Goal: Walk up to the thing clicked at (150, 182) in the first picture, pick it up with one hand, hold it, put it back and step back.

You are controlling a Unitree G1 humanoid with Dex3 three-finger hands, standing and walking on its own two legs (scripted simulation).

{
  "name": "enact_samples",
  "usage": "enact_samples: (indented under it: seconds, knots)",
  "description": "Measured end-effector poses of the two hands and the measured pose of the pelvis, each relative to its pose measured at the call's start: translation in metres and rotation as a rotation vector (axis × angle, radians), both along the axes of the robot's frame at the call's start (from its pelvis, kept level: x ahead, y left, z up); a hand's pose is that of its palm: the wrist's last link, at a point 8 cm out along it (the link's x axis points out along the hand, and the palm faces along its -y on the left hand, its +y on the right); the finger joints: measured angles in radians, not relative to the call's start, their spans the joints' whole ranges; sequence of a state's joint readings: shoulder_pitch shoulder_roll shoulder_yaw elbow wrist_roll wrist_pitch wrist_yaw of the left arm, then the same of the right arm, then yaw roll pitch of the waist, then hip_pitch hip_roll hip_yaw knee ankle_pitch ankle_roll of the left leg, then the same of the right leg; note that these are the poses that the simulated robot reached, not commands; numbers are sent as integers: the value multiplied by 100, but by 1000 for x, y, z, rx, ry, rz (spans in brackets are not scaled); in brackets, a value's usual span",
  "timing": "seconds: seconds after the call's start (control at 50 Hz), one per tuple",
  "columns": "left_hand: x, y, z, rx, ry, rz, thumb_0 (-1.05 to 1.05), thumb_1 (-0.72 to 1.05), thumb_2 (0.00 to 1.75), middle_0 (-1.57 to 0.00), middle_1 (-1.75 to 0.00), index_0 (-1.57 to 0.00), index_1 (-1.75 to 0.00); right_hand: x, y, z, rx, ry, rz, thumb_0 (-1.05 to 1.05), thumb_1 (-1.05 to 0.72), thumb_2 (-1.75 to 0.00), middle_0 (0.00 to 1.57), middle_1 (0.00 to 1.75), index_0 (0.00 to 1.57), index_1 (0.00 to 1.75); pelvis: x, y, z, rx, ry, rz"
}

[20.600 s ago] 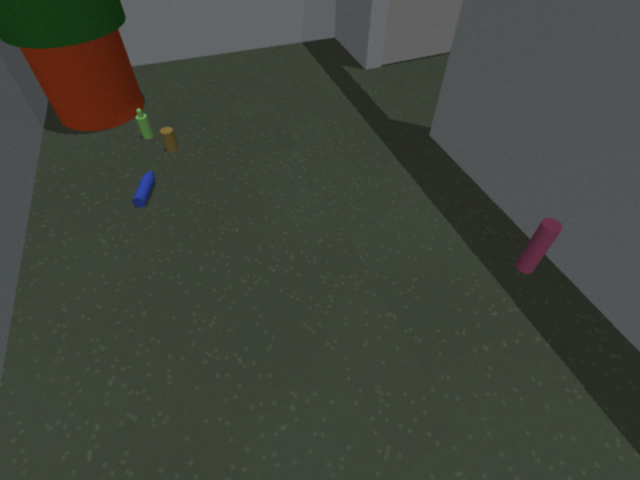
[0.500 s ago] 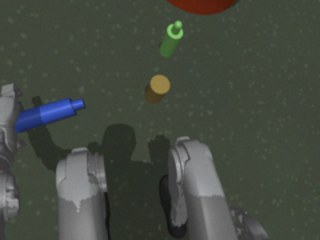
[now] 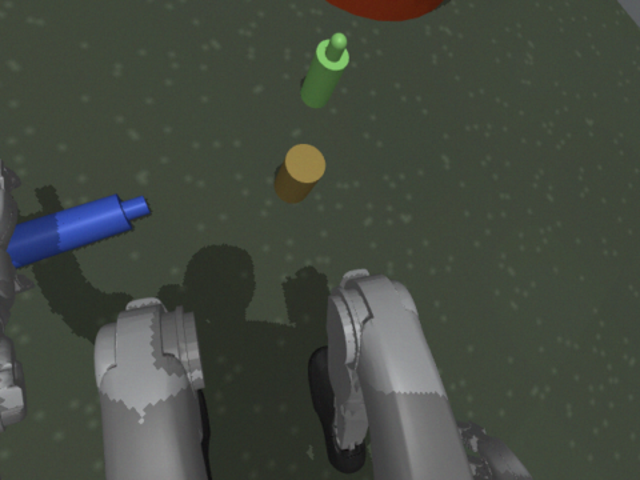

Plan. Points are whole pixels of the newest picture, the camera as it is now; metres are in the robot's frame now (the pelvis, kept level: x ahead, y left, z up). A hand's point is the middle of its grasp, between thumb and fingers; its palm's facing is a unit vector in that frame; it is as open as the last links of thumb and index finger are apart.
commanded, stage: rise first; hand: left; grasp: from above
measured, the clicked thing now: (75, 227) +0.45 +0.29 -0.29
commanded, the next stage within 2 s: approach in 0.88 s
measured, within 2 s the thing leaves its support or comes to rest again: neither
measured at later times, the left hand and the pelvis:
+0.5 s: hand out of the picture +0.40 +0.34 -0.18, palm faces -0.41 -0.17 -0.90, open 14.1 cm; pelvis +0.00 +0.00 +0.00, yaw +0 degrees
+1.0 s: hand out of the picture +0.40 +0.34 -0.18, palm faces -0.40 -0.17 -0.90, open 14.1 cm; pelvis +0.00 +0.00 +0.00, yaw +0 degrees
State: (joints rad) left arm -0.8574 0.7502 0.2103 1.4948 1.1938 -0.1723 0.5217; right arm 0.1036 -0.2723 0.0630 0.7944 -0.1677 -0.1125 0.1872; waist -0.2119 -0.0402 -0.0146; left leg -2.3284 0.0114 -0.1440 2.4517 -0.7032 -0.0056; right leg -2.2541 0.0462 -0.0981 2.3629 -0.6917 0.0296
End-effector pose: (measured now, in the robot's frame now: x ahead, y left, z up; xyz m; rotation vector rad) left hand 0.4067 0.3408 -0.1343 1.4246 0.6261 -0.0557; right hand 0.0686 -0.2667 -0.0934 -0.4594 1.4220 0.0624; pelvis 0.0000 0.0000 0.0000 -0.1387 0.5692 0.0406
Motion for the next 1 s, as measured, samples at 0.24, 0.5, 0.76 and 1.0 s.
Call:
enact_samples:
  seconds: [0.24,0.5,0.76,1.0]
  knots:
    - [8,4,6,6,-17,17,0,-53,99,-12,-99,-11,-100,-4,1,2,6,-4,0,0,-90,-90,21,30,20,30,-1,1,-1,-6,-5,-1]
    - [-1,4,12,3,12,5,0,-55,101,-11,-101,-9,-102,-2,2,2,26,-13,10,0,-90,-90,21,30,20,30,-3,-1,2,2,-7,3]
    - [6,2,18,12,-12,-4,0,-56,102,-10,-102,-9,-103,-2,-1,6,7,-23,6,0,-90,-90,21,30,20,30,-4,0,3,0,-2,3]
    - [1,3,14,0,7,2,0,-54,101,-10,-103,-9,-104,-6,2,5,19,-2,-1,0,-90,-90,21,30,20,30,-3,1,5,-2,3,7]
